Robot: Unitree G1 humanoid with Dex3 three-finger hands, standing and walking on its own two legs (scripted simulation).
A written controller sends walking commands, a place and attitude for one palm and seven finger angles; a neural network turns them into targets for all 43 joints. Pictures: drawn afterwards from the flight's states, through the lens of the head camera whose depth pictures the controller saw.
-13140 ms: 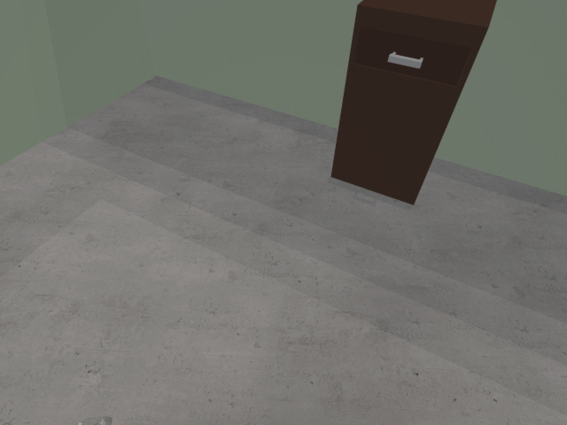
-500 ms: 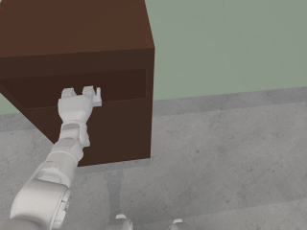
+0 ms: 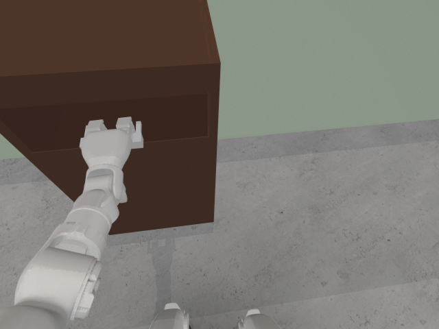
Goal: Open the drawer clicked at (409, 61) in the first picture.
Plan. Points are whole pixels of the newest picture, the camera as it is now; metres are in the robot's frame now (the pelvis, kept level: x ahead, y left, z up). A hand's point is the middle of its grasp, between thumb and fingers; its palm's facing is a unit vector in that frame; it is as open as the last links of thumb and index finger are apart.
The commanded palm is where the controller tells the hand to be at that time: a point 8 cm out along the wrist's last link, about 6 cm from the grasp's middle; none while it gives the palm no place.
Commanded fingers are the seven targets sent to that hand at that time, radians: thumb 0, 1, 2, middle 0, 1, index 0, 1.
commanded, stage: close the thumb around the handle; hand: left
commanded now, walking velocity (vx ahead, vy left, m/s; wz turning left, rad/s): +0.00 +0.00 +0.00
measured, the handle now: (113, 135) +0.51 +0.21 +0.00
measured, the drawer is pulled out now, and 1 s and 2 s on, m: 0.00 0.01 0.15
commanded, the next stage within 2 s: pull the drawer open in 0.60 s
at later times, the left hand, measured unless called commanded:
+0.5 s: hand (119, 161) +0.45 +0.19 -0.01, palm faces -0.05 -0.03 -1.00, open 5.9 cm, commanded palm +0.43 +0.19 +0.04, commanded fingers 0.00 0.90 0.90 -0.40 -1.35 -0.40 -1.35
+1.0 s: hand (119, 167) +0.44 +0.19 -0.02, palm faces -0.05 -0.05 -1.00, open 5.8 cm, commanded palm +0.39 +0.19 +0.04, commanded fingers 0.00 0.90 0.90 -0.40 -1.35 -0.40 -1.35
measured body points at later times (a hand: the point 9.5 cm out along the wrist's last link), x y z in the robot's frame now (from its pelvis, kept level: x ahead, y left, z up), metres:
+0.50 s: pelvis +0.01 +0.00 +0.00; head +0.10 +0.00 +0.44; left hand +0.45 +0.19 +0.04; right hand +0.05 -0.27 -0.13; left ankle +0.03 +0.11 -0.67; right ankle -0.02 -0.12 -0.67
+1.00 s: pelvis +0.02 +0.00 +0.01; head +0.11 -0.01 +0.45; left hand +0.44 +0.19 +0.04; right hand +0.07 -0.27 -0.13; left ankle +0.03 +0.11 -0.67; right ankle -0.02 -0.12 -0.67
